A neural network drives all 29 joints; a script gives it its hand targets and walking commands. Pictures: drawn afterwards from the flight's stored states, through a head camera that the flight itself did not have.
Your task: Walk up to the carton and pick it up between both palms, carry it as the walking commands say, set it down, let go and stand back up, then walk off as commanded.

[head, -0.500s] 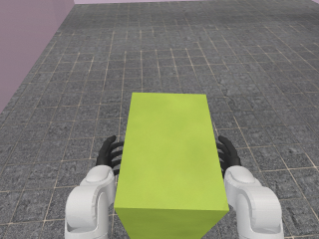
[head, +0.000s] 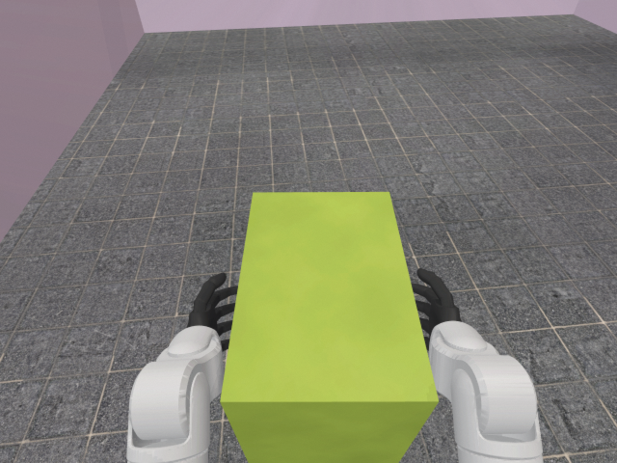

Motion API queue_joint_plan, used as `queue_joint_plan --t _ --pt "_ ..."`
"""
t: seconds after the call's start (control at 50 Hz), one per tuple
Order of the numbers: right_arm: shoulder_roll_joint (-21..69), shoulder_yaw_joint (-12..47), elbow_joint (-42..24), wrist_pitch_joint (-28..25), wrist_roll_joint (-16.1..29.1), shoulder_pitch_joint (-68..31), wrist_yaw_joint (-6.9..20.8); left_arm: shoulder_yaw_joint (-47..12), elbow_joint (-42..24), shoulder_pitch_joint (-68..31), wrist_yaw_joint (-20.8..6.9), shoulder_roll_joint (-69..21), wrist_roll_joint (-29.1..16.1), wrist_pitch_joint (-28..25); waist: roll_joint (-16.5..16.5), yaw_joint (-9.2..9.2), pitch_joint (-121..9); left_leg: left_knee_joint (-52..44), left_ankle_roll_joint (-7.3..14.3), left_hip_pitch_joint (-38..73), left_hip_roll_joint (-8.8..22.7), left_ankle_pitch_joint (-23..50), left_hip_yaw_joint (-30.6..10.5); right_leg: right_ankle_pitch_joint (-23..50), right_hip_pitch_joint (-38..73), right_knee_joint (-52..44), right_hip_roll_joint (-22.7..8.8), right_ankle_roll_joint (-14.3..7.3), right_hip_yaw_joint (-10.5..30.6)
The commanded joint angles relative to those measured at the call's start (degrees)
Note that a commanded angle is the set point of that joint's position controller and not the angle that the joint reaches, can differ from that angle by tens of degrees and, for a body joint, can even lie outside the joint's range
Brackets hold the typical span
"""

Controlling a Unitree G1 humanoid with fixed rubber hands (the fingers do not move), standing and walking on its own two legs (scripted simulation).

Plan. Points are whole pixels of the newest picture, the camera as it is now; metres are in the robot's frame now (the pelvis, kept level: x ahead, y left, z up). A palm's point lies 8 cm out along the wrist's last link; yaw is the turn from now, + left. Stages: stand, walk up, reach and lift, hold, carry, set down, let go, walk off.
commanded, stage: carry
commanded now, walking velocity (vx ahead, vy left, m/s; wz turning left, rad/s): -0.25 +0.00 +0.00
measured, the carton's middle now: (321, 341) +0.30 +0.00 +0.02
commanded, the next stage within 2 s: none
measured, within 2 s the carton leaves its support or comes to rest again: neither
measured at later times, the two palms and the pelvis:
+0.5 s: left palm (195, 411) +0.19 +0.14 +0.07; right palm (455, 406) +0.19 -0.13 +0.08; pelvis -0.07 +0.00 -0.01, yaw +1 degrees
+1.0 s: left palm out of the picture +0.10 +0.16 +0.09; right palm out of the picture +0.10 -0.11 +0.10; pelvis -0.17 +0.02 +0.00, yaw +0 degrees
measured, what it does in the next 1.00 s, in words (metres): walks backwards: left foot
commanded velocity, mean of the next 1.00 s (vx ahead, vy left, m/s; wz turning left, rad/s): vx -0.25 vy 0.00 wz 0.00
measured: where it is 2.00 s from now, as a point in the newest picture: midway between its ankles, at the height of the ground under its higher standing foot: outside the picture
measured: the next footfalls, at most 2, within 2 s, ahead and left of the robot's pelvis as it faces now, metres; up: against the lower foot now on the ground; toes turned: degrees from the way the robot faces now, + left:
left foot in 0.74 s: -0.01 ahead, +0.12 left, +0.00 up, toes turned +9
right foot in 1.08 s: -0.23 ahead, -0.11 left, +0.00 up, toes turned -7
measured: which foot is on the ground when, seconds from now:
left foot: down 0.00-0.60, up 0.62-0.72, down 0.74-1.00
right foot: down 0.00-0.76, up 0.78-1.00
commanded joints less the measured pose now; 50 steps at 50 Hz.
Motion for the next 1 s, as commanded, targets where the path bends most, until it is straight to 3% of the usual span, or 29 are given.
queue_joint_plan --t 0.0,0.1,0.26,0.42,0.5,0.54,0.58,0.62,0.64,0.66,0.7,0.72,0.74,0.76,0.78,0.8,0.82,0.86,0.88,0.92,0.98 --pt "52.9 29.3 -6.9 -1.9 14.8 -20.0 8.1 -30.9 -6.5 -21.8 -7.7 -51.9 -16.0 -1.3 1.6 -0.88 -13.5 -3.8 0.0 6.8 7.3 8.7 -7.3 10.2 2.4 -2.6 -6.8 0.3 5.8" --pt "54.1 30.5 -8.2 -2.0 16.0 -21.5 8.5 -30.8 -7.0 -22.3 -7.9 -52.5 -15.9 -1.6 0.6 -0.76 -13.9 -4.1 0.8 3.9 7.0 2.7 -8.2 7.5 1.8 -2.5 -7.3 -0.3 6.4" --pt "55.2 31.8 -9.5 -2.4 17.1 -21.6 9.2 -31.5 -8.1 -22.1 -8.1 -53.3 -16.0 -2.2 -1.0 -0.62 -13.8 -3.3 0.4 0.8 5.5 -6.2 -8.0 0.2 -0.6 -6.0 -9.3 -1.6 9.5" --pt "55.2 31.6 -9.4 -2.7 17.1 -21.0 9.5 -32.5 -8.3 -21.9 -8.3 -53.7 -16.6 -2.4 1.6 -0.15 -13.1 -7.3 1.1 -0.6 7.2 -13.3 -10.7 -8.0 -4.1 -6.4 -7.3 -1.0 8.3" --pt "55.3 31.3 -9.4 -2.8 16.9 -20.4 9.5 -33.0 -8.5 -22.1 -8.5 -54.0 -17.2 -2.4 1.7 0.04 -13.6 -7.7 1.0 -1.6 7.0 -15.6 -9.8 -9.2 -3.9 -6.7 -6.7 -0.8 7.3" --pt "55.3 31.2 -9.4 -2.8 16.8 -20.0 9.4 -33.2 -8.6 -22.3 -8.6 -54.0 -17.5 -2.4 -0.2 0.01 -14.0 -4.8 0.6 -1.3 5.5 -15.0 -7.5 -10.3 -4.3 -9.0 -7.8 -1.2 8.2" --pt "55.4 31.2 -9.0 -2.8 16.6 -19.4 9.4 -33.3 -8.4 -22.4 -8.6 -54.0 -17.4 -2.4 -5.6 -0.21 -15.4 6.4 -0.3 1.7 1.6 -10.4 -2.6 -12.6 -6.9 -14.0 -11.6 -2.3 11.6" --pt "54.8 31.1 -8.6 -2.7 16.4 -19.7 9.5 -33.1 -8.1 -21.7 -8.7 -53.9 -17.1 -2.1 -9.7 0.11 -15.8 21.8 -1.2 3.9 -1.5 -9.5 -1.8 -13.4 -12.0 -18.8 -16.6 -5.1 14.2" --pt "54.8 31.1 -8.1 -2.6 16.6 -20.0 9.5 -33.0 -8.2 -22.1 -8.7 -53.3 -17.0 -2.0 -10.2 -0.1 -15.2 25.2 -1.3 3.6 -1.7 -10.3 -2.8 -12.4 -12.6 -19.5 -17.6 -5.4 13.5" --pt "54.9 31.1 -7.6 -2.6 16.9 -20.4 9.5 -32.8 -7.9 -22.2 -8.6 -52.9 -16.7 -1.9 -9.1 -0.39 -14.7 22.8 -1.2 3.9 -0.8 -9.7 -3.9 -10.3 -11.6 -17.6 -16.7 -4.5 11.5" --pt "55.4 31.1 -6.9 -2.5 17.6 -21.6 9.7 -32.3 -7.6 -22.6 -8.1 -53.2 -16.2 -2.0 -5.6 -0.88 -13.9 5.9 -0.7 5.6 -0.2 -6.2 -3.6 -7.8 -7.8 -11.4 -12.4 -0.9 7.5" --pt "55.8 30.7 -6.2 -2.3 17.7 -21.6 9.8 -31.7 -6.8 -22.2 -7.8 -53.0 -15.7 -2.0 -2.4 -0.73 -12.8 -4.4 0.1 6.3 1.5 -6.0 -7.0 -7.3 -7.2 -6.5 -9.8 0.8 5.7" --pt "54.6 30.1 -6.5 -2.4 17.6 -21.2 10.0 -31.8 -6.9 -20.9 -7.6 -53.2 -15.6 -1.9 12.9 -0.99 -12.7 -16.1 5.4 5.8 15.1 -8.0 -25.7 -8.9 -12.5 6.8 -2.8 4.0 1.1" --pt "54.8 29.6 -6.9 -2.6 17.7 -20.9 10.2 -32.4 -7.7 -23.5 -7.6 -53.2 -15.9 -2.3 20.0 -1.6 -10.9 -21.2 11.2 0.9 23.1 -4.4 -32.7 -17.7 -16.0 23.4 1.5 5.0 0.6" --pt "55.8 29.4 -6.7 -2.7 17.5 -20.4 10.3 -32.7 -7.4 -24.7 -7.7 -54.0 -16.1 -2.6 13.6 -1.47 -11.4 -19.5 11.1 -1.3 20.4 -4.5 -28.3 -15.2 -13.2 31.9 0.6 4.6 5.7" --pt "56.2 29.6 -7.4 -2.9 17.2 -20.9 10.5 -33.0 -6.9 -24.3 -8.0 -55.3 -16.3 -2.8 8.2 -1.11 -11.9 -18.1 9.3 -2.5 17.4 -3.6 -22.9 -11.9 -11.7 36.2 0.9 4.2 6.0" --pt "56.6 30.0 -8.4 -3.3 17.5 -21.9 10.7 -33.3 -7.4 -24.6 -8.0 -56.3 -16.7 -3.1 6.4 -0.86 -12.2 -16.5 8.1 -1.4 15.3 -0.9 -18.9 -9.3 -11.9 38.5 1.4 3.9 6.2" --pt "56.3 29.9 -10.0 -3.8 17.7 -22.5 10.7 -33.4 -8.2 -24.6 -8.0 -56.5 -17.2 -3.4 6.6 -0.59 -15.1 -13.1 6.4 3.6 12.6 5.3 -14.7 -7.9 -11.8 37.5 2.2 3.8 5.6" --pt "55.6 29.4 -10.2 -4.0 17.5 -22.5 10.6 -33.5 -8.6 -24.9 -7.7 -56.2 -17.3 -3.5 8.1 -0.54 -15.9 -13.0 5.4 6.3 12.2 5.1 -14.7 -9.1 -11.5 33.4 2.4 3.9 5.2" --pt "54.2 28.4 -10.0 -3.8 16.9 -21.0 10.1 -33.5 -9.1 -24.3 -7.0 -55.1 -17.2 -3.4 10.7 -0.66 -16.3 -13.9 4.3 10.0 12.1 4.5 -16.1 -11.7 -9.8 22.7 3.1 4.1 4.0" --pt "52.4 27.4 -7.5 -3.1 15.2 -15.1 9.1 -32.8 -7.1 -19.9 -6.4 -53.1 -16.8 -2.5 13.2 -0.92 -19.0 -12.5 5.6 16.4 13.8 16.6 -19.3 -14.7 -6.1 7.8 4.2 3.4 2.4"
